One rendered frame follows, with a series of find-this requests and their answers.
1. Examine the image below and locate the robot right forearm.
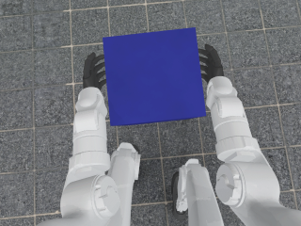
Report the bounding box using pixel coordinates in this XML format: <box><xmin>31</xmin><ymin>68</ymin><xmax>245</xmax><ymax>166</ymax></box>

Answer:
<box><xmin>206</xmin><ymin>76</ymin><xmax>280</xmax><ymax>195</ymax></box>

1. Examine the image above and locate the robot left forearm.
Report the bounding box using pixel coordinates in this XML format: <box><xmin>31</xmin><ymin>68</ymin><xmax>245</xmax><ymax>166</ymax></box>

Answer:
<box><xmin>60</xmin><ymin>87</ymin><xmax>111</xmax><ymax>214</ymax></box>

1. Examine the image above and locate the left robot hand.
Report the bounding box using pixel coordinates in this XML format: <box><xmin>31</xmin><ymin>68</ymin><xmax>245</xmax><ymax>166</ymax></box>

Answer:
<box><xmin>83</xmin><ymin>52</ymin><xmax>106</xmax><ymax>90</ymax></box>

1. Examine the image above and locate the left robot upper arm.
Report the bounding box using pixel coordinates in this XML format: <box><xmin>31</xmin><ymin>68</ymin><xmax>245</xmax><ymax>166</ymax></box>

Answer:
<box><xmin>36</xmin><ymin>174</ymin><xmax>120</xmax><ymax>226</ymax></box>

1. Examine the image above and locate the carton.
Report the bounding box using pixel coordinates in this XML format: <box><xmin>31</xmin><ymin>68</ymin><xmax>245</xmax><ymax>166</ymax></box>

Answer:
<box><xmin>103</xmin><ymin>27</ymin><xmax>206</xmax><ymax>126</ymax></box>

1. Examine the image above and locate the right robot upper arm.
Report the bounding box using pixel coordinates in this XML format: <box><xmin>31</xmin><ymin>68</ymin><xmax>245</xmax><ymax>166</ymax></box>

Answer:
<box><xmin>215</xmin><ymin>161</ymin><xmax>301</xmax><ymax>226</ymax></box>

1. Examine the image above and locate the robot right foot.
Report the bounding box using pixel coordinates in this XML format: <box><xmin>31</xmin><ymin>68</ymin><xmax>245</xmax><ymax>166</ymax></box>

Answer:
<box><xmin>171</xmin><ymin>171</ymin><xmax>187</xmax><ymax>220</ymax></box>

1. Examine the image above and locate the robot left thigh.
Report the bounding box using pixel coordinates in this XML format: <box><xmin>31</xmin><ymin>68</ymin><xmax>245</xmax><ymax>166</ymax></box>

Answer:
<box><xmin>106</xmin><ymin>148</ymin><xmax>141</xmax><ymax>226</ymax></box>

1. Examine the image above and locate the right robot hand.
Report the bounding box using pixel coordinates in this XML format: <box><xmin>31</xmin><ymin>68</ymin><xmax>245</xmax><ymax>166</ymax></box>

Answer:
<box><xmin>198</xmin><ymin>43</ymin><xmax>225</xmax><ymax>85</ymax></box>

